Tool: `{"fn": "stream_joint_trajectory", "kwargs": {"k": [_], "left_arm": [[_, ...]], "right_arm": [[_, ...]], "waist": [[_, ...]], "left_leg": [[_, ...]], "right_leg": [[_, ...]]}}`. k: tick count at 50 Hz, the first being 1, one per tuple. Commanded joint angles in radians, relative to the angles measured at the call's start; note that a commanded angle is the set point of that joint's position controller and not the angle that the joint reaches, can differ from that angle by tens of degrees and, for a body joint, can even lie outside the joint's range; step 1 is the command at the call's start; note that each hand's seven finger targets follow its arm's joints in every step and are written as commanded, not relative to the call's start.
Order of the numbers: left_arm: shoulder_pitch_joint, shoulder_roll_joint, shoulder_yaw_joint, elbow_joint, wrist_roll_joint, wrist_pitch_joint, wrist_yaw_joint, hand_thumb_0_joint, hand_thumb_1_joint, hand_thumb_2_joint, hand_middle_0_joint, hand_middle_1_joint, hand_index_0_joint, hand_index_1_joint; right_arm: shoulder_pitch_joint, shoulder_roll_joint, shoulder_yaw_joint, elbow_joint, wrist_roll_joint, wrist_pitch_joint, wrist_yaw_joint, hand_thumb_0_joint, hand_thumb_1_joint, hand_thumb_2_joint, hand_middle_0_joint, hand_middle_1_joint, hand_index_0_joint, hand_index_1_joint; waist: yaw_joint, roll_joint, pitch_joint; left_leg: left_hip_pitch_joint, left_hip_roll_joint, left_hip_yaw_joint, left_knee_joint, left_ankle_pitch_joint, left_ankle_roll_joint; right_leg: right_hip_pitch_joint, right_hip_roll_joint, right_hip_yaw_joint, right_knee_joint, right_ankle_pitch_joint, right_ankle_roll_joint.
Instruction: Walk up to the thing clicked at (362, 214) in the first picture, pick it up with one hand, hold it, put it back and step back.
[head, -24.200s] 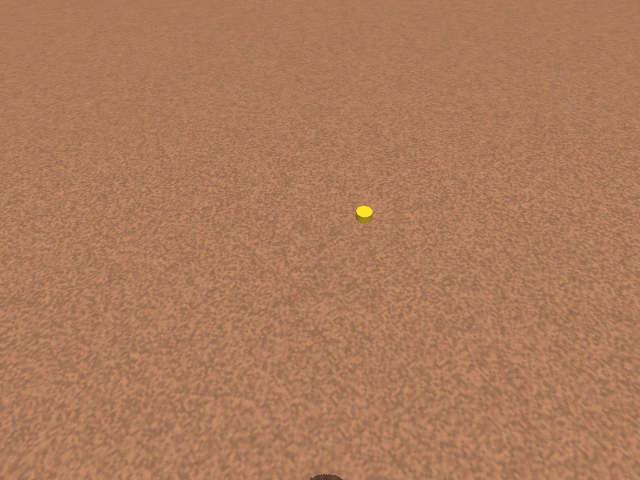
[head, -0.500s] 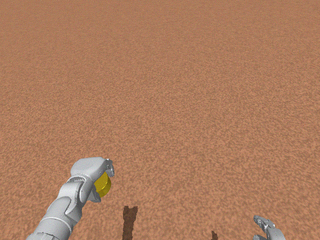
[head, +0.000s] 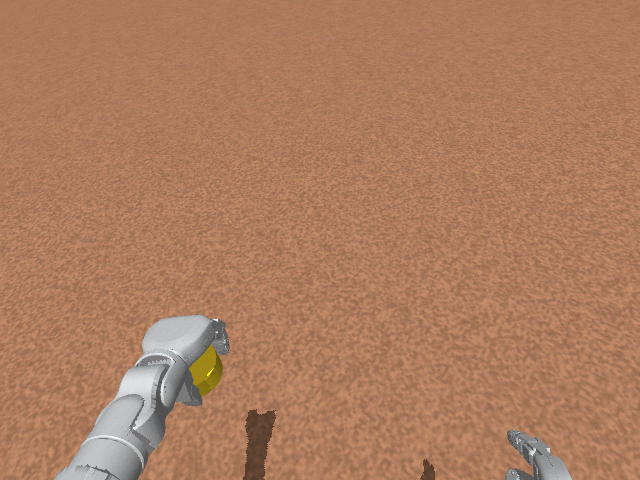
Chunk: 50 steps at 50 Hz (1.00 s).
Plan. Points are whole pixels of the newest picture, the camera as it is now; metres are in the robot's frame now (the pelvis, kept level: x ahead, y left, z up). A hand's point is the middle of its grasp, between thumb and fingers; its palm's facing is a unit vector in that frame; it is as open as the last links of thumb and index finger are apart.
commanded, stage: hold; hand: left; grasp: from above
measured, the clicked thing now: (194, 368) +0.31 +0.22 -0.06
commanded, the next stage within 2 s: crouch in 0.02 s
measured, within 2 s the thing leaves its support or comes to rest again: neither
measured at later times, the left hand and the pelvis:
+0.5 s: hand (204, 389) +0.29 +0.22 -0.11, palm faces -0.46 -0.01 -0.89, open 9.0 cm; pelvis -0.01 +0.00 -0.03, yaw +1 degrees
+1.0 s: hand (244, 400) +0.37 +0.22 -0.36, palm faces -0.44 +0.02 -0.90, open 9.0 cm; pelvis -0.07 +0.01 -0.23, yaw -1 degrees
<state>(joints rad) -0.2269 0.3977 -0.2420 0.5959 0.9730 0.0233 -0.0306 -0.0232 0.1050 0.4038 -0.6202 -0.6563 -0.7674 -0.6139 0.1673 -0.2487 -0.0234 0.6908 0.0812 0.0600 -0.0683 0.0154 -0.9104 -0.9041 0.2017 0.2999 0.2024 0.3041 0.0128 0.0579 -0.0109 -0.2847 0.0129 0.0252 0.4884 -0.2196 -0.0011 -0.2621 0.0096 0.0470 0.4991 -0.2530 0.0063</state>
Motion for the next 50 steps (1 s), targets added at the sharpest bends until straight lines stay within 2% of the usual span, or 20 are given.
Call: {"fn": "stream_joint_trajectory", "kwargs": {"k": [1, 5, 6, 7, 10, 12, 16, 20, 23, 25, 27, 28, 30, 31, 38, 40, 42, 46, 48, 50], "left_arm": [[-0.278, 0.196, 0.118, -0.164, 0.001, -0.004, 0.052, 0.0, 0.556, 0.582, -0.846, -0.763, -0.925, -0.682], [-0.332, 0.192, 0.105, -0.173, 0.007, -0.006, 0.052, 0.0, 0.567, 0.588, -0.856, -0.757, -0.934, -0.678], [-0.351, 0.213, 0.121, -0.179, 0.007, -0.008, 0.055, 0.0, 0.636, 0.574, -0.834, -0.827, -0.961, -0.698], [-0.328, 0.215, 0.129, -0.159, 0.011, -0.009, 0.058, 0.0, 0.562, 0.577, -0.789, -0.747, -0.89, -0.638], [-0.311, 0.181, 0.109, -0.133, 0.011, -0.017, 0.064, 0.0, 0.573, 0.643, -0.898, -0.75, -0.957, -0.693], [-0.258, 0.169, 0.109, -0.072, 0.02, -0.022, 0.079, 0.0, 0.572, 0.633, -0.911, -0.72, -0.963, -0.67], [-0.286, 0.144, 0.096, 0.024, 0.046, -0.047, 0.132, 0.0, 0.573, 0.614, -0.913, -0.701, -0.964, -0.651], [-0.41, 0.163, 0.108, 0.102, 0.087, -0.07, 0.222, 0.0, 0.573, 0.585, -0.892, -0.718, -0.956, -0.655], [-0.499, 0.149, 0.108, 0.179, 0.134, -0.081, 0.299, 0.0, 0.579, 0.649, -0.917, -0.727, -0.965, -0.679], [-0.517, 0.11, 0.092, 0.257, 0.158, -0.083, 0.339, 0.0, 0.595, 0.643, -0.929, -0.735, -0.98, -0.685], [-0.627, 0.157, 0.111, 0.267, 0.18, -0.087, 0.375, 0.0, 0.597, 0.659, -0.926, -0.758, -0.982, -0.704], [-0.625, 0.128, 0.104, 0.304, 0.181, -0.082, 0.39, 0.0, 0.621, 0.631, -0.904, -0.796, -0.983, -0.717], [-0.696, 0.14, 0.113, 0.324, 0.193, -0.077, 0.414, 0.0, 0.627, 0.625, -0.886, -0.82, -0.978, -0.727], [-0.688, 0.139, 0.117, 0.385, 0.192, -0.069, 0.423, 0.0, 0.636, 0.624, -0.893, -0.819, -0.986, -0.726], [-0.789, 0.208, 0.168, 0.452, 0.172, -0.029, 0.439, 0.0, 0.633, 0.666, -0.898, -0.806, -0.981, -0.723], [-0.859, 0.224, 0.174, 0.447, 0.171, -0.024, 0.438, 0.0, 0.608, 0.694, -0.896, -0.798, -0.968, -0.727], [-0.872, 0.203, 0.167, 0.5, 0.168, -0.018, 0.432, 0.0, 0.598, 0.654, -0.875, -0.791, -0.957, -0.71], [-0.924, 0.258, 0.197, 0.509, 0.159, -0.027, 0.418, 0.0, 0.559, 0.688, -0.872, -0.772, -0.938, -0.706], [-0.921, 0.215, 0.18, 0.566, 0.153, -0.036, 0.408, 0.0, 0.549, 0.664, -0.853, -0.765, -0.926, -0.692], [-0.968, 0.265, 0.196, 0.57, 0.169, -0.053, 0.408, 0.0, 0.528, 0.676, -0.842, -0.762, -0.91, -0.694]], "right_arm": [[-0.088, -0.128, -0.043, -0.135, -0.005, -0.041, -0.003, 0.0, -0.908, -0.903, 0.2, 0.3, 0.2, 0.3], [-0.082, -0.125, -0.045, -0.133, -0.005, -0.038, -0.002, 0.0, -0.907, -0.903, 0.2, 0.3, 0.2, 0.3], [-0.078, -0.128, -0.043, -0.128, -0.007, -0.038, -0.002, 0.0, -0.903, -0.909, 0.201, 0.301, 0.201, 0.301], [-0.079, -0.127, -0.046, -0.128, -0.007, -0.037, -0.002, 0.0, -0.876, -0.891, 0.201, 0.301, 0.201, 0.301], [-0.065, -0.128, -0.046, -0.127, -0.007, -0.036, -0.001, 0.0, -0.9, -0.902, 0.2, 0.3, 0.2, 0.3], [-0.06, -0.126, -0.047, -0.124, -0.009, -0.032, 0.0, 0.0, -0.901, -0.903, 0.2, 0.3, 0.2, 0.3], [-0.049, -0.124, -0.047, -0.114, -0.017, -0.024, 0.007, 0.0, -0.9, -0.903, 0.2, 0.3, 0.2, 0.3], [-0.013, -0.135, -0.059, -0.083, -0.036, -0.021, 0.018, 0.0, -0.901, -0.903, 0.2, 0.3, 0.2, 0.3], [0.029, -0.146, -0.077, -0.063, -0.054, -0.028, 0.03, 0.0, -0.902, -0.903, 0.2, 0.3, 0.2, 0.3], [0.051, -0.146, -0.084, -0.06, -0.064, -0.037, 0.041, 0.0, -0.905, -0.904, 0.2, 0.3, 0.2, 0.3], [0.078, -0.158, -0.091, -0.056, -0.072, -0.044, 0.045, 0.0, -0.906, -0.904, 0.2, 0.3, 0.2, 0.3], [0.09, -0.159, -0.095, -0.057, -0.075, -0.047, 0.048, 0.0, -0.905, -0.903, 0.2, 0.3, 0.2, 0.3], [0.112, -0.166, -0.097, -0.047, -0.083, -0.055, 0.049, 0.0, -0.904, -0.901, 0.2, 0.3, 0.2, 0.3], [0.116, -0.169, -0.097, -0.041, -0.088, -0.057, 0.048, 0.0, -0.904, -0.902, 0.2, 0.3, 0.2, 0.3], [0.149, -0.181, -0.103, -0.042, -0.105, -0.08, 0.04, 0.0, -0.899, -0.899, 0.2, 0.3, 0.2, 0.3], [0.147, -0.18, -0.102, -0.034, -0.11, -0.085, 0.035, 0.0, -0.898, -0.899, 0.2, 0.3, 0.2, 0.3], [0.155, -0.174, -0.099, -0.029, -0.114, -0.089, 0.031, 0.0, -0.897, -0.899, 0.2, 0.3, 0.2, 0.3], [0.164, -0.179, -0.094, -0.023, -0.12, -0.095, 0.032, 0.0, -0.897, -0.9, 0.2, 0.3, 0.2, 0.3], [0.162, -0.176, -0.087, -0.016, -0.126, -0.102, 0.038, 0.0, -0.895, -0.898, 0.2, 0.3, 0.2, 0.3], [0.17, -0.184, -0.084, -0.006, -0.127, -0.105, 0.039, 0.0, -0.895, -0.899, 0.2, 0.3, 0.2, 0.3]], "waist": [[0.003, -0.048, -0.234], [-0.005, -0.051, -0.247], [-0.002, -0.047, -0.255], [0.0, -0.043, -0.25], [-0.013, -0.072, -0.231], [-0.013, -0.099, -0.199], [-0.034, -0.122, -0.16], [-0.058, -0.076, -0.218], [-0.081, -0.055, -0.299], [-0.094, -0.062, -0.345], [-0.103, -0.027, -0.441], [-0.11, -0.01, -0.463], [-0.124, 0.037, -0.541], [-0.125, 0.018, -0.527], [-0.119, 0.061, -0.71], [-0.136, 0.077, -0.711], [-0.159, 0.052, -0.705], [-0.168, 0.057, -0.739], [-0.196, 0.051, -0.694], [-0.199, 0.047, -0.73]], "left_leg": [[0.148, -0.022, 0.002, -0.052, 0.183, 0.013], [0.158, -0.023, 0.005, -0.048, 0.202, 0.016], [0.156, -0.024, 0.004, -0.042, 0.206, 0.017], [0.159, -0.025, 0.007, -0.045, 0.203, 0.017], [0.145, -0.028, 0.011, -0.036, 0.196, 0.021], [0.12, -0.032, 0.011, -0.027, 0.184, 0.022], [0.049, -0.039, 0.011, 0.016, 0.141, 0.022], [-0.051, -0.033, 0.007, 0.138, 0.108, 0.013], [-0.185, -0.035, 0.007, 0.291, 0.086, 0.006], [-0.29, -0.031, 0.002, 0.402, 0.051, 0.005], [-0.377, -0.026, 0.007, 0.502, 0.026, 0.008], [-0.401, -0.024, 0.003, 0.539, 0.014, 0.007], [-0.445, -0.021, -0.01, 0.611, 0.012, 0.009], [-0.503, -0.018, -0.016, 0.643, -0.008, 0.011], [-0.731, -0.011, -0.061, 0.809, -0.141, 0.01], [-0.799, -0.009, -0.069, 0.842, -0.211, 0.005], [-0.86, -0.01, -0.074, 0.876, -0.275, 0.008], [-0.975, -0.015, -0.076, 0.969, -0.342, 0.013], [-1.04, -0.016, -0.092, 1.014, -0.376, 0.015], [-1.067, -0.015, -0.101, 1.056, -0.389, 0.015]], "right_leg": [[0.021, 0.026, -0.029, -0.077, 0.164, -0.017], [0.026, 0.024, -0.027, -0.077, 0.192, -0.014], [0.031, 0.023, -0.025, -0.075, 0.196, -0.013], [0.031, 0.021, -0.026, -0.077, 0.194, -0.014], [0.008, 0.019, -0.022, -0.077, 0.198, -0.01], [-0.004, 0.016, -0.024, -0.078, 0.188, -0.008], [-0.066, 0.009, -0.023, -0.044, 0.159, -0.005], [-0.189, 0.016, -0.03, 0.078, 0.121, -0.014], [-0.336, 0.016, -0.027, 0.217, 0.108, -0.018], [-0.439, 0.017, -0.031, 0.315, 0.073, -0.021], [-0.532, 0.019, -0.031, 0.404, 0.05, -0.023], [-0.586, 0.022, -0.039, 0.445, 0.036, -0.028], [-0.681, 0.029, -0.053, 0.524, 0.023, -0.033], [-0.734, 0.032, -0.061, 0.561, 0.001, -0.036], [-0.928, 0.032, -0.089, 0.789, -0.112, -0.048], [-1.003, 0.032, -0.09, 0.837, -0.166, -0.052], [-1.048, 0.037, -0.096, 0.87, -0.216, -0.053], [-1.14, 0.036, -0.095, 0.949, -0.28, -0.057], [-1.231, 0.033, -0.105, 0.996, -0.311, -0.057], [-1.271, 0.037, -0.111, 1.038, -0.327, -0.058]]}}
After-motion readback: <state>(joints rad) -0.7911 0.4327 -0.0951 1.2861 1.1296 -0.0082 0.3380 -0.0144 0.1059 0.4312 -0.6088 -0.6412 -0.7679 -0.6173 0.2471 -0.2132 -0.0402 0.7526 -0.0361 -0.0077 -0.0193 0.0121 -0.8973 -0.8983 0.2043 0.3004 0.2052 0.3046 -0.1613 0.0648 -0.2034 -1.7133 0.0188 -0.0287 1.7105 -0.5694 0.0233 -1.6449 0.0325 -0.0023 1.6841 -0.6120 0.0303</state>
